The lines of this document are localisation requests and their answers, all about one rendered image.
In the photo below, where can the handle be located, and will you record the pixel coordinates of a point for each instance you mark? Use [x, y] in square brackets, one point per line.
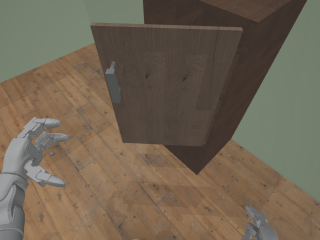
[113, 83]

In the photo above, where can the robot right hand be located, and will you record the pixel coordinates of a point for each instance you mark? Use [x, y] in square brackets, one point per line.
[265, 231]

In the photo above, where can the cupboard door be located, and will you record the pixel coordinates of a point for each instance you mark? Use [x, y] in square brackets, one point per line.
[171, 78]

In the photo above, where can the robot left hand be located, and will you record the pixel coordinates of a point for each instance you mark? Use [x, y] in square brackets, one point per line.
[21, 150]

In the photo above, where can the robot left forearm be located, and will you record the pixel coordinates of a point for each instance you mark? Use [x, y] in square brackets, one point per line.
[12, 215]

